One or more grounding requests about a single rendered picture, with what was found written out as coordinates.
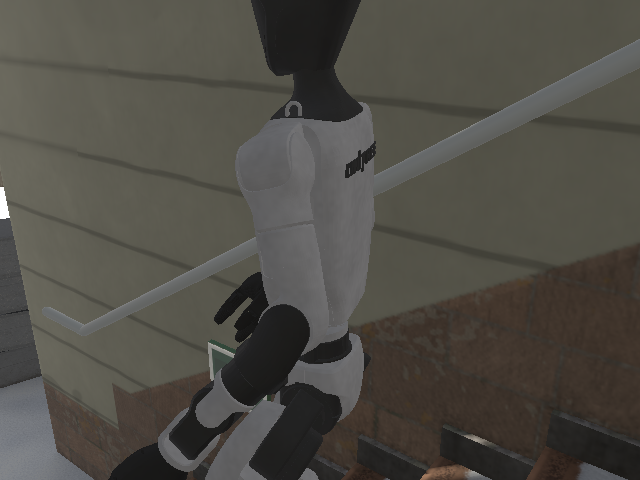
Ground robot right hand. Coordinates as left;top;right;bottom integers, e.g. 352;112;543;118
214;272;269;343

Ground humanoid robot torso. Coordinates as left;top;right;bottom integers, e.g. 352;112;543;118
253;101;376;435

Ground left robot thigh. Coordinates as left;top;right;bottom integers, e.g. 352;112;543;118
205;389;325;480

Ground robot left upper arm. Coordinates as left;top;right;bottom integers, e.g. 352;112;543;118
235;122;329;356

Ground robot left hand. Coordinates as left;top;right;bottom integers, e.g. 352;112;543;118
108;442;188;480

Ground left robot forearm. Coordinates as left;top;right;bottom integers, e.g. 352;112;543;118
158;304;310;472

